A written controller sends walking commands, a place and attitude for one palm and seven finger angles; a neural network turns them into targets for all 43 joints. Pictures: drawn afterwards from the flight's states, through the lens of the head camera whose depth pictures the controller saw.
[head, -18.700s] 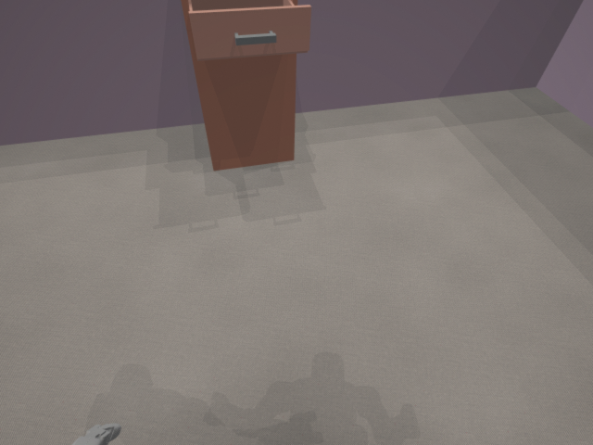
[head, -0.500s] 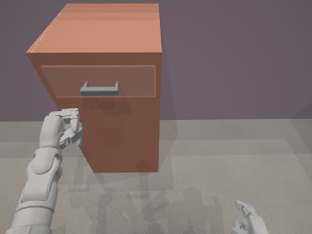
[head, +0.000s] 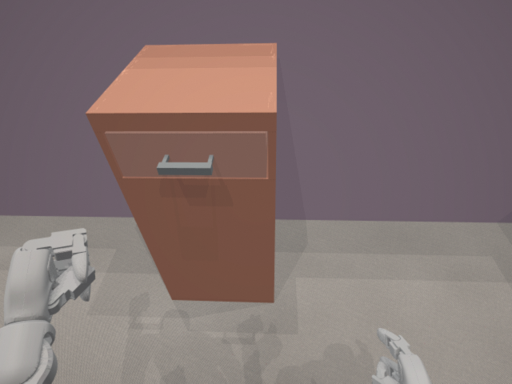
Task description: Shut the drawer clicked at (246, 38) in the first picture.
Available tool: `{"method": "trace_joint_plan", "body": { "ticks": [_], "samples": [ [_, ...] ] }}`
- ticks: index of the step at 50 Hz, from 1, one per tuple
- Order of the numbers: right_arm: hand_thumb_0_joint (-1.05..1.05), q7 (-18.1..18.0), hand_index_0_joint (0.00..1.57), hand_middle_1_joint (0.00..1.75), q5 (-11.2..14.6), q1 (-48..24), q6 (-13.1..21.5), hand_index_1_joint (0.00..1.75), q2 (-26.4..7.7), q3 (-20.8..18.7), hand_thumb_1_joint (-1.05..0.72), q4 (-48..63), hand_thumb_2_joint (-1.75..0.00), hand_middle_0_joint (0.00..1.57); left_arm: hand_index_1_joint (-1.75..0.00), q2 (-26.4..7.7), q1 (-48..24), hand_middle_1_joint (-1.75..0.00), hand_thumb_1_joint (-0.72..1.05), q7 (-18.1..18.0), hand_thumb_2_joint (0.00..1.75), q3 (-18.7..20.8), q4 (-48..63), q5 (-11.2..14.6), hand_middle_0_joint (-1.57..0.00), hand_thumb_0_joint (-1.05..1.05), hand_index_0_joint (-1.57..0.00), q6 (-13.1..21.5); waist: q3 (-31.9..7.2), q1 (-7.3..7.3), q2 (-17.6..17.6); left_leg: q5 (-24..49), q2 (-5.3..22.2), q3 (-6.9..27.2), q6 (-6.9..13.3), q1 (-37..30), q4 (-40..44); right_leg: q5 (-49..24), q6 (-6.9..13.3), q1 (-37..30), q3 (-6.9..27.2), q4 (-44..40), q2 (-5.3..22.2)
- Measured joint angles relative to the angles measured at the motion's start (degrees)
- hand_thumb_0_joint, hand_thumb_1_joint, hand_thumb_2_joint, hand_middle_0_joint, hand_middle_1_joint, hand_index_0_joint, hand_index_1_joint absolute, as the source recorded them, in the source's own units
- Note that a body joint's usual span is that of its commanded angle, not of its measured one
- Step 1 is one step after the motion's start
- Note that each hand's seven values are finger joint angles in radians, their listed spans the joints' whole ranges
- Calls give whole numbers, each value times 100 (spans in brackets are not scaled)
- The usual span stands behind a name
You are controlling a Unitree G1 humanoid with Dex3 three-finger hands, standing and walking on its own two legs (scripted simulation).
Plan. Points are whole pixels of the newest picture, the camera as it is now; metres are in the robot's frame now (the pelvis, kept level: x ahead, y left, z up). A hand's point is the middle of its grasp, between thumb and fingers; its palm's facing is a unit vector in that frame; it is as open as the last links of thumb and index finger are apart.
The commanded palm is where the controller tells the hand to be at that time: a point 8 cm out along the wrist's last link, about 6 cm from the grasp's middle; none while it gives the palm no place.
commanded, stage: draw the hand back to the body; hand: left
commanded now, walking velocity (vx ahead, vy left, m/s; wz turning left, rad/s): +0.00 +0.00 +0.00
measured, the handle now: (186, 163) +0.60 +0.24 +0.00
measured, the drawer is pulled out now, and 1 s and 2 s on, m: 0.00 0.00 0.00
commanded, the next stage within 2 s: step back with the hand held close in 0.28 s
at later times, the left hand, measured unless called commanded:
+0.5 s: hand (70, 273) +0.19 +0.24 +0.17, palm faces +0.41 -0.82 -0.41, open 3.3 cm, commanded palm +0.13 +0.28 +0.17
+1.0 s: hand (26, 319) +0.14 +0.27 +0.16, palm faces +0.35 -0.80 -0.49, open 3.3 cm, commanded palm +0.08 +0.30 +0.17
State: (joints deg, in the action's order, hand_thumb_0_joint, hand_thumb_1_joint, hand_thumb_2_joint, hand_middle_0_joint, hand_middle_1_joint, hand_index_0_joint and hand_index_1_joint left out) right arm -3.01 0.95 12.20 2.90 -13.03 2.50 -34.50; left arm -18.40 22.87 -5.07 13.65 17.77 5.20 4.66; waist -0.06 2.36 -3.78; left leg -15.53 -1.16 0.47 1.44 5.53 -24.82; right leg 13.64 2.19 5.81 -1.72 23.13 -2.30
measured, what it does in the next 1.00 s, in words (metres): shifts its weight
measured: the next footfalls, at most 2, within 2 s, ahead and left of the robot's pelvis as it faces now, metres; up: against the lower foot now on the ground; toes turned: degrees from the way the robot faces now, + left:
right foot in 1.52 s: -0.29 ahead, -0.09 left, +0.00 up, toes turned -2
left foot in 1.76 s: -0.05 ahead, +0.09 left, +0.00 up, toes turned -1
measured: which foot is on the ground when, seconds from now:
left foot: down 0.00-1.00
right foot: down 0.00-1.00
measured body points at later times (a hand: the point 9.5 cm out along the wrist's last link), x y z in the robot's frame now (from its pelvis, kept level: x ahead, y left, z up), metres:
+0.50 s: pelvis +0.00 +0.00 +0.00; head -0.01 -0.03 +0.45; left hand +0.16 +0.28 +0.19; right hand +0.19 -0.23 -0.08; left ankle -0.02 +0.10 -0.74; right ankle -0.01 -0.09 -0.74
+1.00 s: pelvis -0.05 +0.02 -0.01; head -0.04 +0.03 +0.44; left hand +0.11 +0.31 +0.18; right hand +0.13 -0.21 -0.08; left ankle -0.02 +0.10 -0.74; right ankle -0.01 -0.09 -0.74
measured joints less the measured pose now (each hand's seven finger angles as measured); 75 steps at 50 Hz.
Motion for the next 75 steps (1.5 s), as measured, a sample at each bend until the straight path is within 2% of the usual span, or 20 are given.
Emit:
{"method": "trace_joint_plan", "body": {
  "ticks": [8,17,22,28,35,44,53,57,61,64,66,68,70,72,75],
  "samples": [
    [1,-26,20,30,2,45,213,30,-21,-109,-91,-13,-90,20,-160,-95,915,-160,89,-44,90,293,841,-18,-141,2,-140,185,-61,85,-82,-53,45,21,-25,-37,-58,7,22,-81,-20,-34,-46],
    [1,-99,20,30,-22,-17,355,30,-3,-118,-91,-57,-90,20,-160,79,693,-160,89,-121,90,184,603,-98,-141,2,-140,186,42,123,-71,-55,40,76,-37,26,-117,32,40,-31,-78,30,-40],
    [1,-74,20,30,-35,26,389,30,29,-98,-91,-44,-90,20,-160,15,718,-160,89,-114,90,219,738,-111,-141,2,-140,212,-12,75,-45,-93,56,49,-45,25,-121,68,46,-19,-50,44,-57],
    [1,54,21,30,-56,-92,67,30,-21,-202,-91,64,-89,21,-160,-129,737,-160,89,-120,90,654,758,-177,-141,2,-140,642,-7,-160,-32,-85,87,24,-24,347,-194,-55,19,236,-26,-57,-87],
    [1,35,20,30,-12,-137,-307,30,-100,-399,-91,208,-90,20,-160,-184,1144,-160,89,-86,90,503,902,-220,-141,2,-140,586,120,-337,98,70,-24,-89,68,639,-120,-135,-91,628,75,50,30],
    [1,-55,20,30,-10,-93,-358,30,22,-381,-91,370,-90,20,-160,-558,1361,-160,89,-200,90,809,1504,-240,-141,2,-140,650,112,-287,358,185,-113,-116,149,974,-310,-219,-174,981,85,298,127],
    [1,-44,21,30,-14,-154,-164,30,110,-264,-91,481,-89,20,-160,-335,1255,-160,89,-214,90,808,1311,-369,-141,2,-140,750,40,-214,283,258,-135,-155,223,1350,-709,-319,-214,1338,92,660,159],
    [1,-26,21,30,-46,-48,-79,30,95,-245,-91,437,-89,21,-160,-190,1181,-160,89,-242,90,720,1324,-430,-141,2,-140,788,37,-187,264,-21,-81,-95,224,1620,-1038,-435,-190,1445,14,639,112],
    [1,-22,21,30,-84,75,-34,30,51,-233,-91,316,-89,21,-160,-154,1129,-160,89,-339,90,622,1533,-411,-141,2,-140,887,67,-230,360,-102,-69,-33,173,1826,-1172,-547,-183,1541,-58,570,106],
    [1,-58,21,30,-95,127,-21,30,25,-236,-91,254,-89,21,-160,-230,1107,-160,89,-393,90,655,1633,-443,-141,2,-141,964,124,-312,379,314,-23,-21,240,1890,-1061,-195,-252,1661,-28,694,34],
    [1,-88,21,30,-100,186,22,30,44,-272,-91,257,-89,21,-160,-366,1060,-160,89,-385,90,757,1639,-504,-141,2,-141,986,172,-410,342,615,-5,40,283,1927,-989,-31,-301,1747,114,1226,-94],
    [1,-95,21,30,-113,271,64,30,106,-311,-91,216,-89,21,-160,-512,1050,-160,89,-356,90,887,1624,-539,-141,2,-141,1010,109,-458,319,660,-11,122,281,1981,-916,167,-322,1641,257,1802,-212],
    [1,-69,21,30,-128,349,115,30,163,-317,-91,176,-89,21,-160,-589,1140,-160,89,-337,90,1045,1639,-553,-141,2,-141,1071,-66,-454,288,700,36,148,274,2106,-826,411,-327,1335,345,2027,-315],
    [1,-43,21,30,-156,360,201,30,212,-297,-91,140,-89,21,-160,-602,1276,-160,89,-334,90,1196,1688,-508,-141,2,-141,1145,-244,-409,292,828,86,116,241,2286,-719,598,-316,889,379,1828,-324],
    [1,13,21,30,-218,155,360,30,299,-235,-91,27,-89,21,-160,-562,1386,-160,89,-307,90,1263,1759,-362,-141,2,-141,1242,-354,-294,444,1105,122,-50,169,2578,-439,833,-277,268,407,1078,-205]
  ]
}}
